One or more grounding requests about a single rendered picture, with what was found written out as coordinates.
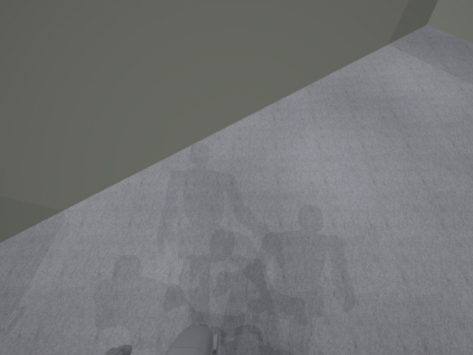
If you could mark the robot left thigh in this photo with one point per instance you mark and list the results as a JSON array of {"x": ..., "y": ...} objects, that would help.
[{"x": 195, "y": 340}]

